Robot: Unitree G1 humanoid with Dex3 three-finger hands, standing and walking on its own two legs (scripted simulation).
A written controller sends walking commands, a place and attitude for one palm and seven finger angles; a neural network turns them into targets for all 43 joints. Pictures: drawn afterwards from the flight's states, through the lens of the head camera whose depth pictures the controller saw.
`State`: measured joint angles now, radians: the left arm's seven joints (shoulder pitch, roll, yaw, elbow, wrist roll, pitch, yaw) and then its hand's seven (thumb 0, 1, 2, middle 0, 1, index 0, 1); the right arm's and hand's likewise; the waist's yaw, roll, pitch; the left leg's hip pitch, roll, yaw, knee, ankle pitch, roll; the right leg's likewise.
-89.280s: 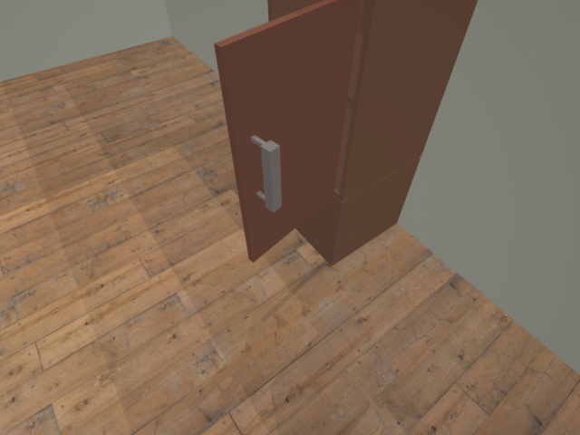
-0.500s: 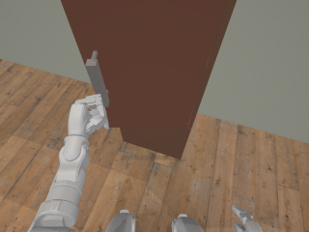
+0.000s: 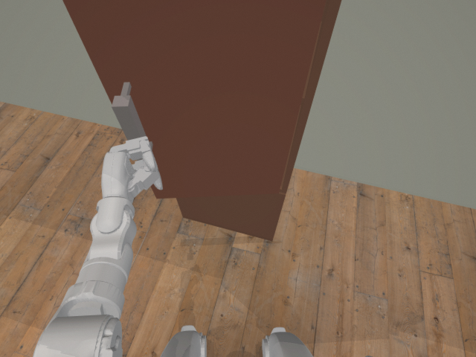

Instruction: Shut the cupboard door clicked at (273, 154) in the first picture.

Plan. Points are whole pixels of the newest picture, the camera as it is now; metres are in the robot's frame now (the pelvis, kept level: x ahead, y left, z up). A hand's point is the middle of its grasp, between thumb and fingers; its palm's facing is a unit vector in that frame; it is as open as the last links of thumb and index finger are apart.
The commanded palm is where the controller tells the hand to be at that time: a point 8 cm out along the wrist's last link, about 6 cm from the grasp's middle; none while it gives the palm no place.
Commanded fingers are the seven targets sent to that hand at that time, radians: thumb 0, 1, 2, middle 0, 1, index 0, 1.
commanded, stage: bring the fist close to the handle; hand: left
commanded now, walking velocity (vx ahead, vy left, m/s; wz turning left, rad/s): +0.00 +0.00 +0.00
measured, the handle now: (138, 128) +0.52 +0.18 +0.05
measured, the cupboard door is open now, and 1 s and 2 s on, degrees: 19 10 0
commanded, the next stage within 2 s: push the door shut along its arc in 0.08 s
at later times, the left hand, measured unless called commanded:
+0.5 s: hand (158, 152) +0.45 +0.13 +0.07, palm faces -0.04 -1.00 -0.04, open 3.1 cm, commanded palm +0.43 +0.18 +0.06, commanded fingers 0.00 0.90 0.90 -1.30 -1.50 -1.30 -1.50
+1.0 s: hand (157, 134) +0.49 +0.14 +0.07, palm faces -0.15 -0.99 -0.04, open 3.2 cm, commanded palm +0.50 +0.17 +0.06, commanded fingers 0.00 0.90 0.90 -1.30 -1.50 -1.30 -1.50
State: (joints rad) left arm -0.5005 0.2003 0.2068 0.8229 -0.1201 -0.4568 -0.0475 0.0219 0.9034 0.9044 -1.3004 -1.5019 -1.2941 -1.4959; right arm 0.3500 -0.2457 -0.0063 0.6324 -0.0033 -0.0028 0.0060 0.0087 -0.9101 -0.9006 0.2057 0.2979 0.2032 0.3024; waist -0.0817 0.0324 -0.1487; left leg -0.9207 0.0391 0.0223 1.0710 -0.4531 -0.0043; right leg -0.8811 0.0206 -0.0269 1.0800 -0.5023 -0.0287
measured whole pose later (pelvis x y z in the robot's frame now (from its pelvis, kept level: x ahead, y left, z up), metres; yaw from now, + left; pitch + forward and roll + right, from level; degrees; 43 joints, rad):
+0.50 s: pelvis -0.01 +0.01 -0.01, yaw +1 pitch +19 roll -1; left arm -0.74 0.27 0.22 1.04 -0.10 -0.50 -0.12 0.02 0.90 0.90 -1.32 -1.50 -1.30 -1.50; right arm 0.30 -0.25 0.01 0.64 0.00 -0.01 0.00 0.01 -0.91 -0.90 0.21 0.30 0.20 0.30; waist -0.11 0.03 -0.15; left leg -1.01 0.03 0.00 1.13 -0.45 0.00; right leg -0.95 0.01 -0.05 1.12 -0.50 -0.02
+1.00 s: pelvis -0.03 +0.01 -0.03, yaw +1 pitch +23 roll -3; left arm -1.03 0.43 0.21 1.25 -0.11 -0.41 -0.24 0.02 0.90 0.90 -1.32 -1.50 -1.30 -1.50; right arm 0.36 -0.28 0.02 0.68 0.00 -0.02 0.00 0.01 -0.91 -0.90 0.21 0.30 0.20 0.30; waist -0.18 0.04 -0.13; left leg -1.17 0.03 -0.03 1.22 -0.45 0.01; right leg -1.09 0.02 -0.08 1.19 -0.50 -0.02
